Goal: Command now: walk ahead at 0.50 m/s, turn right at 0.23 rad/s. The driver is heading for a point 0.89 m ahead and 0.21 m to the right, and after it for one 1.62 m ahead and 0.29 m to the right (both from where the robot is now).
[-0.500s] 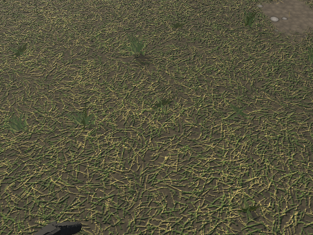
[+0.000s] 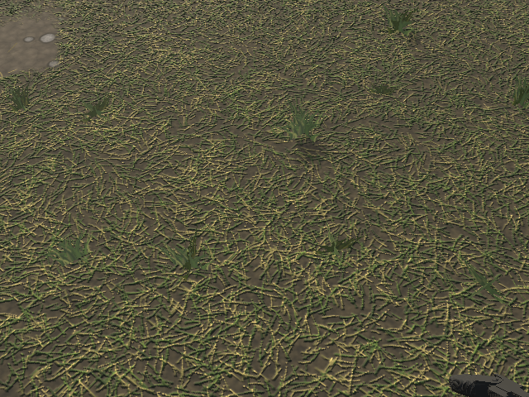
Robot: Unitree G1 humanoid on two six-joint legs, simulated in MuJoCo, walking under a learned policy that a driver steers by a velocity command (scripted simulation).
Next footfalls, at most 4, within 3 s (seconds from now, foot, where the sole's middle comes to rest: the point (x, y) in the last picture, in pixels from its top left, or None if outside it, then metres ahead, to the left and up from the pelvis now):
0.04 left None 0.18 0.13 -0.77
0.56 right None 0.41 -0.17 -0.77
1.10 left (342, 288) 0.79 -0.11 -0.77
1.62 right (425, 230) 1.02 -0.37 -0.77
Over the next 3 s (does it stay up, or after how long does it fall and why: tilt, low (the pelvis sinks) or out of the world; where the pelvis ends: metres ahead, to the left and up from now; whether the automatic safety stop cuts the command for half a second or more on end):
stays up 1.52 -0.33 0.00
